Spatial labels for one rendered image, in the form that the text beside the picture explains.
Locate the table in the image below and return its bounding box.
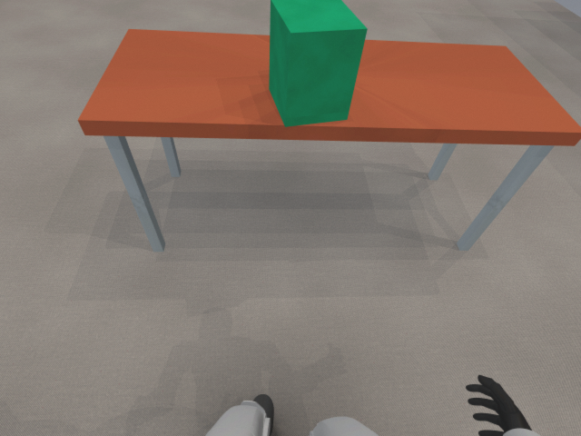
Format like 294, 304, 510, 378
78, 29, 581, 252

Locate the right robot hand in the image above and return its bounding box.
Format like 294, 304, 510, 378
466, 375, 532, 436

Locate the carton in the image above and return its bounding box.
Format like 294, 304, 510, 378
269, 0, 368, 127

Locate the left robot shin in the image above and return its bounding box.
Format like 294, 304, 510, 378
241, 401, 266, 413

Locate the robot left thigh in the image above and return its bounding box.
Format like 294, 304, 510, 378
205, 405, 271, 436

